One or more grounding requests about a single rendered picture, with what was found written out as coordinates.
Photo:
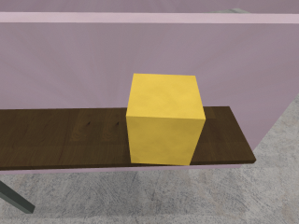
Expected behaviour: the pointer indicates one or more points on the carton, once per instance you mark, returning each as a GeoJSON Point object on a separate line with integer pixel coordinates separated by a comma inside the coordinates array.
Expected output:
{"type": "Point", "coordinates": [164, 117]}

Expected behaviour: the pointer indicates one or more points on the table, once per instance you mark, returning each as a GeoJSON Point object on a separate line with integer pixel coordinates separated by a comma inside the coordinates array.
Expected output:
{"type": "Point", "coordinates": [82, 138]}

